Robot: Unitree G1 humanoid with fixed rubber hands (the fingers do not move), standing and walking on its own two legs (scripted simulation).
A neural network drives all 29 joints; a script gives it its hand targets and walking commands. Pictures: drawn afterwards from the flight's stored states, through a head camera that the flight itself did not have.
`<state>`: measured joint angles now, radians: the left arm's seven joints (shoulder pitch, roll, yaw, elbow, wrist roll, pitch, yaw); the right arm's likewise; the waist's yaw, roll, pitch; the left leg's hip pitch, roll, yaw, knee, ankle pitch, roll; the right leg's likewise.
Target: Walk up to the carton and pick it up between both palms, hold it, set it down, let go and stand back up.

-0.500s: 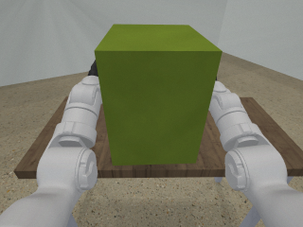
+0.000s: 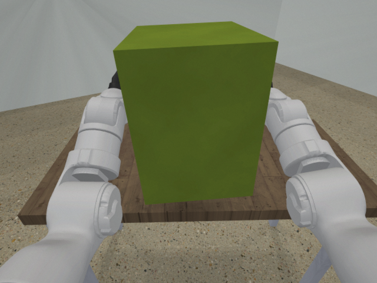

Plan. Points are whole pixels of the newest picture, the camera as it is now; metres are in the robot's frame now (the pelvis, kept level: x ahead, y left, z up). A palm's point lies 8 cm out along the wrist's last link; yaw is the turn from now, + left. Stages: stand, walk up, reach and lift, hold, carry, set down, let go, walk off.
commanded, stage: reach and lift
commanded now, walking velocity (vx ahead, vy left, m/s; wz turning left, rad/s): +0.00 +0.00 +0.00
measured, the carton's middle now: (191, 106) +0.39 -0.01 +0.26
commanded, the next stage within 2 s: hold in 0.60 s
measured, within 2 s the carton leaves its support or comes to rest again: neither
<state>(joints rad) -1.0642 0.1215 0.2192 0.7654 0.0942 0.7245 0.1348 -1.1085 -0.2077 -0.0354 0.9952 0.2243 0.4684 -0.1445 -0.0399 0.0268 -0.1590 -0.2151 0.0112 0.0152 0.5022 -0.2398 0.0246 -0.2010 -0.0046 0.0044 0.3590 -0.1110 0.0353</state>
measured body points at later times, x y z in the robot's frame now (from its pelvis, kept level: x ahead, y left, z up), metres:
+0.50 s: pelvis +0.00 +0.00 +0.00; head -0.08 +0.01 +0.44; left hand +0.40 +0.14 +0.29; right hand +0.40 -0.16 +0.30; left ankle +0.02 +0.10 -0.74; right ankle +0.06 -0.15 -0.74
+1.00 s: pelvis +0.00 +0.00 +0.00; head -0.09 +0.01 +0.44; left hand +0.40 +0.14 +0.31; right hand +0.40 -0.16 +0.31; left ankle +0.02 +0.10 -0.74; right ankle +0.06 -0.15 -0.74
